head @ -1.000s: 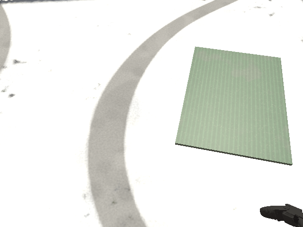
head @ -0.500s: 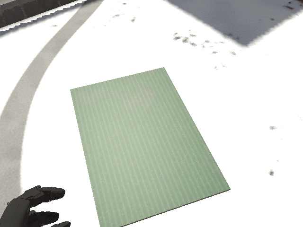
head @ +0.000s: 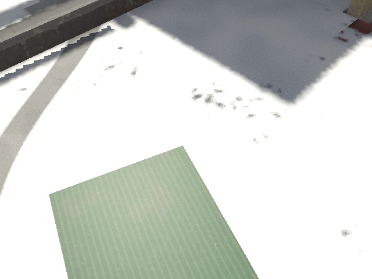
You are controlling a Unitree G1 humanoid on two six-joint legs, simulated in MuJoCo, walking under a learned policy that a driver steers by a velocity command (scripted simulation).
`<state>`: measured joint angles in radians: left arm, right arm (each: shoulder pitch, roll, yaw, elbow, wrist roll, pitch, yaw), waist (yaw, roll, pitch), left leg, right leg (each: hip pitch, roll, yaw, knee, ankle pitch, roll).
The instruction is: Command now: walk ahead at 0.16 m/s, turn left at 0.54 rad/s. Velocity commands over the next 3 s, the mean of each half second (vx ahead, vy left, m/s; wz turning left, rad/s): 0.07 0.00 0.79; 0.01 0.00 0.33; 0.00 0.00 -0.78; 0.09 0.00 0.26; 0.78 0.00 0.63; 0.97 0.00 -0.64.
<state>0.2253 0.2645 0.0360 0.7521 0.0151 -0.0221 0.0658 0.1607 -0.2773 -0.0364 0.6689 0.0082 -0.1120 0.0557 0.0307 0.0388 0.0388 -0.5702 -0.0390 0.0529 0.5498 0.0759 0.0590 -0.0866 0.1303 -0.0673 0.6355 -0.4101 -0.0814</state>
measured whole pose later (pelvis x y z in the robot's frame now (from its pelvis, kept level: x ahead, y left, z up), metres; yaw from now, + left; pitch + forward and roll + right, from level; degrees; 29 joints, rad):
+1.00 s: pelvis +0.15 -0.02 +0.03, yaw +35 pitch +2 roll +0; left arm 0.25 0.31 0.07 0.78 -0.04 0.03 0.01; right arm 0.10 -0.22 -0.03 0.59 -0.03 0.04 -0.04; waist 0.06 -0.04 0.04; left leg -0.26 0.03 0.04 0.49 -0.26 0.00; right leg -0.47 -0.02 -0.01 0.99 -0.49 0.05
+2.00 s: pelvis +0.23 -0.03 +0.03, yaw +22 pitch +4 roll -1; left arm 0.21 0.28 0.08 0.64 0.00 -0.04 0.00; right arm 0.23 -0.31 -0.10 0.68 0.05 0.03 -0.03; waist 0.01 0.04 -0.03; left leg -0.45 -0.07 -0.21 0.74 -0.39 0.01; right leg -0.22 0.07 0.04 0.47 -0.43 -0.05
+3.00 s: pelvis +0.79 +0.44 +0.00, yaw +19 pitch -2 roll -1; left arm 0.37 0.31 0.07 0.89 0.02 -0.01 -0.01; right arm 0.16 -0.21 0.01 0.74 -0.05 -0.10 0.00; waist 0.06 -0.01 0.06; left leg -0.36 0.01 -0.06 1.47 -0.37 -0.01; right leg -0.35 0.21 -0.07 0.67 -0.29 -0.24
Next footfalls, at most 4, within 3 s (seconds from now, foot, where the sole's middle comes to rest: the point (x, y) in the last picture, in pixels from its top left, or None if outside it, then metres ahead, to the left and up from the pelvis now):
0.44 right None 0.27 -0.11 -0.74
0.86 left None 0.11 0.10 -0.74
1.22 right None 0.26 -0.11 -0.74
1.68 left None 0.24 0.11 -0.74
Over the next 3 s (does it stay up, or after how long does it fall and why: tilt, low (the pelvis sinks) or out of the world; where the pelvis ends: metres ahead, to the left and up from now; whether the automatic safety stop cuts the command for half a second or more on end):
stays up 0.79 0.44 0.00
